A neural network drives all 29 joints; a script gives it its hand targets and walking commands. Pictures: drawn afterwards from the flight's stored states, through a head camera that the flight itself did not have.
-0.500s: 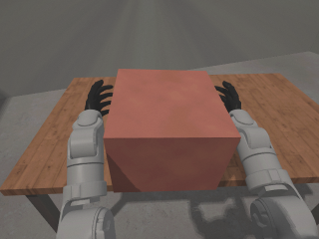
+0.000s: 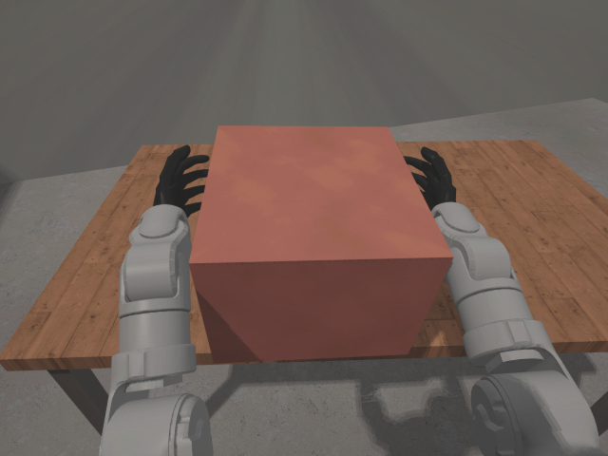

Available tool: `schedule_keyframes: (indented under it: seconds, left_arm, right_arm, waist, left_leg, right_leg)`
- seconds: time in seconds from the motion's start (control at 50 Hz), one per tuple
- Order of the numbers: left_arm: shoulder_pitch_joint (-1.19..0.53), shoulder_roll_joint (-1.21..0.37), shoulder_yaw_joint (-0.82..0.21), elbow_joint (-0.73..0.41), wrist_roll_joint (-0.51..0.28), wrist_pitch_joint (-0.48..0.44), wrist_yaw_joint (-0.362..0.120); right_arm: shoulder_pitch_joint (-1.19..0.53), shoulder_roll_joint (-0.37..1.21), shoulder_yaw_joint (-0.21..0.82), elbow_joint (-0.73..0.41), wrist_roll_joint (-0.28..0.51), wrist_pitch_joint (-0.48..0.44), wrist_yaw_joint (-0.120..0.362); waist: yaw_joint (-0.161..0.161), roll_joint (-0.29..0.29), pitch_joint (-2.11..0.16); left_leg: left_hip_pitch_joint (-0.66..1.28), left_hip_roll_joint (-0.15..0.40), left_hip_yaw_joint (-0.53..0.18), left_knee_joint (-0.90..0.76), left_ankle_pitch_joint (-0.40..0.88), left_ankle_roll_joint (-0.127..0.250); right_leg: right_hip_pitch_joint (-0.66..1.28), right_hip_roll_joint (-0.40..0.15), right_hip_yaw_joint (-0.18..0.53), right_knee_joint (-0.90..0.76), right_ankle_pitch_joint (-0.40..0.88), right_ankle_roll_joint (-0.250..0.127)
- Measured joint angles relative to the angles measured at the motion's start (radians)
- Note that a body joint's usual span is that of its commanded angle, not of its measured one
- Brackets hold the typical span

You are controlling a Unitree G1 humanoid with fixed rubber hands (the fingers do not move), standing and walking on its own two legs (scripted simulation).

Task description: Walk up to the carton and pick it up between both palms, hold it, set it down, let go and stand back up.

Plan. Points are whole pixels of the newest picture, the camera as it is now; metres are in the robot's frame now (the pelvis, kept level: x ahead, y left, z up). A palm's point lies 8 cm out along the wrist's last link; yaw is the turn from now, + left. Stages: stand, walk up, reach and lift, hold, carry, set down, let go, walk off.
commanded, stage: hold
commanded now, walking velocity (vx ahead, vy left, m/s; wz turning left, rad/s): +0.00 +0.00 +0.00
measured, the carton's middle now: (308, 234) +0.36 +0.00 +0.16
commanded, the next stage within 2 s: none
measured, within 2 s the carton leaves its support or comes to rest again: neither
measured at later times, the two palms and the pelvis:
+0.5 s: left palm (165, 209) +0.35 +0.17 +0.22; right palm (433, 205) +0.36 -0.16 +0.20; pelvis +0.00 +0.00 +0.00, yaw +0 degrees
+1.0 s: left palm (169, 206) +0.36 +0.17 +0.22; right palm (436, 204) +0.36 -0.17 +0.20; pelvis +0.00 +0.00 +0.00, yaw -1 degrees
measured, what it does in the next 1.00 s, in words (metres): stands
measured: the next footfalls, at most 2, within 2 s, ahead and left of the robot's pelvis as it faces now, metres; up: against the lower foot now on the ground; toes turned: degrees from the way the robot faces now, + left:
none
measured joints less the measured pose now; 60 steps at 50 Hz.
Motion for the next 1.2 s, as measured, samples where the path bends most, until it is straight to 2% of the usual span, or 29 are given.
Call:
schedule_keyframes:
  seconds: [0.04,0.06,0.1,0.14,0.18,0.2,0.28,0.32,0.36,0.4,0.46,0.5,0.54,0.58,0.66,0.7,0.74,0.8,0.84,0.9,0.96,1.08,1.2]
  left_arm:
    - [-0.032,-0.012,0.036,0.099,0.015,0.016,-0.014]
    - [-0.031,-0.013,0.035,0.111,0.012,0.02,-0.01]
    - [0.002,-0.011,0.0,0.045,-0.018,0.015,0.022]
    - [0.047,-0.006,-0.04,-0.077,-0.054,-0.005,0.058]
    - [0.069,-0.005,-0.054,-0.159,-0.065,-0.016,0.064]
    - [0.068,-0.007,-0.051,-0.165,-0.055,-0.014,0.059]
    - [0.008,-0.034,0.019,-0.012,0.022,0.03,0.001]
    - [-0.003,-0.035,0.036,0.032,0.019,0.043,-0.001]
    - [0.016,-0.027,0.017,-0.01,-0.008,0.036,0.017]
    - [0.046,-0.014,-0.009,-0.099,-0.041,0.017,0.039]
    - [0.07,0.0,-0.028,-0.176,-0.043,0.012,0.042]
    - [0.06,-0.004,-0.018,-0.136,-0.014,0.026,0.017]
    - [0.03,-0.02,0.012,-0.039,0.014,0.039,-0.003]
    - [0.018,-0.027,0.025,0.016,0.012,0.041,-0.003]
    - [0.06,-0.019,-0.034,-0.101,-0.04,0.011,0.051]
    - [0.065,-0.016,-0.045,-0.144,-0.039,0.001,0.055]
    - [0.055,-0.022,-0.033,-0.13,-0.015,0.009,0.04]
    - [0.019,-0.041,0.015,-0.023,0.016,0.027,0.005]
    - [0.006,-0.041,0.028,0.014,0.008,0.03,0.006]
    - [0.023,-0.027,0.004,-0.048,-0.022,0.016,0.028]
    - [0.028,-0.01,-0.01,-0.087,-0.034,0.006,0.03]
    - [-0.004,-0.014,0.021,0.023,-0.009,0.018,0.012]
    - [0.044,0.003,-0.017,-0.075,-0.045,-0.003,0.027]
  right_arm:
    - [-0.013,0.006,-0.022,0.079,-0.028,0.026,0.017]
    - [-0.004,0.005,-0.019,0.085,-0.032,0.028,0.019]
    - [0.037,-0.007,0.015,0.023,-0.015,0.007,0.014]
    - [0.081,-0.026,0.053,-0.093,0.035,-0.02,-0.008]
    - [0.093,-0.036,0.063,-0.168,0.066,-0.029,-0.021]
    - [0.085,-0.037,0.059,-0.17,0.068,-0.023,-0.02]
    - [0.021,-0.014,0.011,-0.009,0.004,0.033,0.013]
    - [0.018,-0.01,0.01,0.029,-0.013,0.045,0.017]
    - [0.04,-0.015,0.034,-0.014,-0.005,0.027,0.01]
    - [0.061,-0.024,0.061,-0.097,0.031,0.006,-0.014]
    - [0.06,-0.021,0.059,-0.156,0.059,0.002,-0.024]
    - [0.042,-0.008,0.036,-0.108,0.034,0.021,-0.007]
    - [0.023,0.006,0.0,-0.021,-0.008,0.044,0.014]
    - [0.029,0.01,-0.009,0.015,-0.024,0.051,0.02]
    - [0.083,-0.015,0.034,-0.104,0.019,-0.003,0.002]
    - [0.081,-0.027,0.043,-0.143,0.044,-0.011,-0.008]
    - [0.061,-0.032,0.042,-0.121,0.045,0.002,-0.006]
    - [0.026,-0.023,0.021,-0.017,0.011,0.034,0.014]
    - [0.024,-0.02,0.021,0.009,-0.002,0.039,0.015]
    - [0.041,-0.027,0.046,-0.048,0.015,0.011,0.004]
    - [0.032,-0.03,0.053,-0.081,0.038,0.002,-0.009]
    - [-0.004,-0.005,0.006,0.023,-0.01,0.034,0.01]
    - [0.044,-0.021,0.05,-0.088,0.038,0.014,-0.017]
  waist:
    - [0.005,-0.008,-0.022]
    - [0.005,-0.01,-0.036]
    - [0.004,-0.009,-0.051]
    - [0.002,0.0,-0.045]
    - [0.0,0.013,-0.026]
    - [-0.001,0.016,-0.016]
    - [0.009,0.005,-0.013]
    - [0.013,-0.004,-0.033]
    - [0.014,-0.008,-0.037]
    - [0.011,-0.005,-0.024]
    - [0.001,0.001,0.006]
    - [-0.004,-0.001,0.012]
    - [-0.002,-0.008,-0.003]
    - [0.0,-0.014,-0.031]
    - [-0.004,-0.002,-0.031]
    - [-0.007,0.01,-0.006]
    - [-0.007,0.016,0.009]
    - [0.002,0.01,-0.011]
    - [0.009,0.002,-0.034]
    - [0.013,0.001,-0.034]
    - [0.014,0.006,-0.012]
    - [0.018,0.0,-0.04]
    - [0.01,0.007,-0.032]
  left_leg:
    - [-0.008,-0.007,0.006,-0.017,0.009,0.002]
    - [-0.019,-0.009,0.007,-0.024,0.014,0.002]
    - [-0.042,-0.009,0.006,-0.025,0.017,0.001]
    - [-0.052,-0.003,0.005,-0.004,0.006,0.0]
    - [-0.043,0.004,0.005,0.021,-0.012,-0.001]
    - [-0.029,0.005,0.006,0.025,-0.019,0.0]
    - [0.014,-0.005,0.015,-0.007,-0.007,0.007]
    - [-0.001,-0.011,0.016,-0.025,0.006,0.006]
    - [-0.019,-0.01,0.011,-0.027,0.011,0.005]
    - [-0.028,-0.005,0.006,-0.009,0.004,0.002]
    - [-0.01,0.001,0.0,0.016,-0.013,0.0]
    - [0.009,-0.001,-0.002,0.013,-0.015,0.003]
    - [0.011,-0.008,0.0,0.0,-0.007,0.006]
    - [-0.01,-0.013,0.001,-0.013,0.003,0.006]
    - [-0.038,-0.007,-0.002,0.003,0.0,0.002]
    - [-0.025,-0.001,0.0,0.022,-0.013,0.002]
    - [-0.001,0.001,0.005,0.022,-0.019,0.004]
    - [0.006,-0.005,0.014,-0.004,-0.005,0.007]
    - [-0.01,-0.009,0.015,-0.021,0.007,0.006]
    - [-0.028,-0.006,0.011,-0.02,0.013,0.002]
    - [-0.021,-0.001,0.005,-0.001,0.002,-0.001]
    - [-0.027,-0.008,-0.001,-0.017,0.01,0.001]
    - [-0.035,-0.004,-0.009,0.0,0.0,-0.001]
  right_leg:
    - [-0.024,-0.007,0.006,0.015,-0.007,0.001]
    - [-0.039,-0.009,0.007,0.017,-0.008,0.0]
    - [-0.06,-0.009,0.008,0.012,-0.003,0.0]
    - [-0.056,-0.002,0.008,0.002,0.002,0.001]
    - [-0.034,0.006,0.011,-0.003,0.002,0.003]
    - [-0.019,0.007,0.013,-0.004,0.001,0.003]
    - [-0.001,-0.003,0.023,0.01,-0.01,0.006]
    - [-0.025,-0.009,0.023,0.016,-0.011,0.004]
    - [-0.04,-0.008,0.02,0.01,-0.006,0.004]
    - [-0.035,-0.002,0.015,0.002,-0.001,0.004]
    - [-0.001,0.005,0.012,-0.007,0.001,0.004]
    - [0.018,0.003,0.01,-0.008,-0.002,0.004]
    - [0.007,-0.004,0.012,0.005,-0.009,0.005]
    - [-0.023,-0.009,0.013,0.015,-0.012,0.005]
    - [-0.039,-0.003,0.012,0.004,-0.002,0.004]
    - [-0.016,0.004,0.015,-0.001,0.0,0.005]
    - [0.006,0.006,0.022,-0.003,0.0,0.005]
    - [-0.008,0.0,0.03,0.011,-0.006,0.005]
    - [-0.036,-0.004,0.032,0.018,-0.007,0.003]
    - [-0.048,-0.001,0.028,0.01,0.0,0.001]
    - [-0.028,0.006,0.023,0.004,0.003,0.0]
    - [-0.043,-0.002,0.019,0.012,-0.004,0.0]
    - [-0.033,0.004,0.013,-0.006,0.002,0.001]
